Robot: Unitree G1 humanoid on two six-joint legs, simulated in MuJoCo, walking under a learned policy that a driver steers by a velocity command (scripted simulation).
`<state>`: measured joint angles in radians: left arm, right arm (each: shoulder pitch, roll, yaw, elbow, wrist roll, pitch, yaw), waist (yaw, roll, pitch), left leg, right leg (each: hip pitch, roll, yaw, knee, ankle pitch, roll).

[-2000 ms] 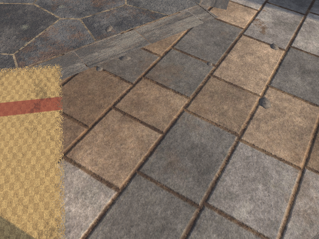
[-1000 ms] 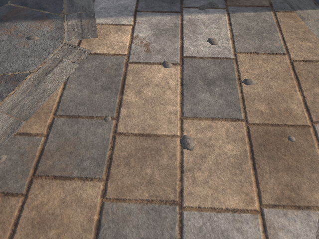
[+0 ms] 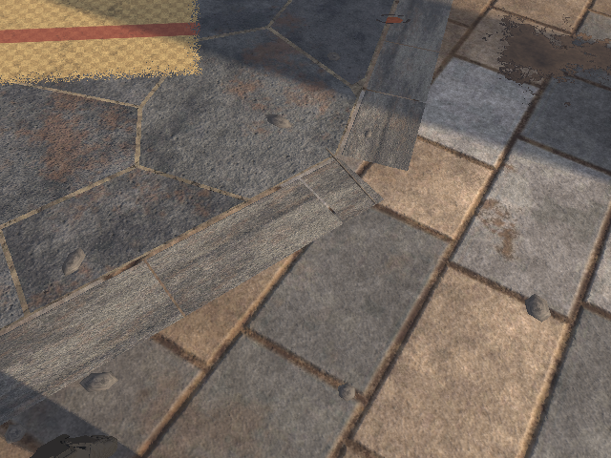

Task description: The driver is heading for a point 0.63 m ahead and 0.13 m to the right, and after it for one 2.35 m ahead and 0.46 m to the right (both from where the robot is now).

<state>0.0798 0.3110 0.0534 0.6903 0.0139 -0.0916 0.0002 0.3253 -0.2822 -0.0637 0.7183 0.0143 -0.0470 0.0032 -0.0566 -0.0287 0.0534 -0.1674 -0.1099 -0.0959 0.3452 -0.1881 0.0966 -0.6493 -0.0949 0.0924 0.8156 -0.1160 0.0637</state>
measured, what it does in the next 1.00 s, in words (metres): walks ahead, turning right: right foot, then left foot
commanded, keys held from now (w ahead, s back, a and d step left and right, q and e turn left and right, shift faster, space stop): w+q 0.02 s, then w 0.04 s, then w+e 0.64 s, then e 0.30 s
